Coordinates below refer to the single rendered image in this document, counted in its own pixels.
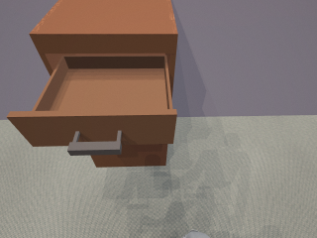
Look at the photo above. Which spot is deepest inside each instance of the handle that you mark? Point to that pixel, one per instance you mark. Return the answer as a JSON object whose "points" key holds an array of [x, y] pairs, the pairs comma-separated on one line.
{"points": [[100, 148]]}

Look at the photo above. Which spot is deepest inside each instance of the drawer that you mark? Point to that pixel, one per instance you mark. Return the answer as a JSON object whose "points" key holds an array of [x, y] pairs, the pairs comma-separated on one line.
{"points": [[99, 95]]}

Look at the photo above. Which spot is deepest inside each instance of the cabinet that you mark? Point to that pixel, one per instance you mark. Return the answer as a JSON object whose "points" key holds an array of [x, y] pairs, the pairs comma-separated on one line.
{"points": [[111, 28]]}

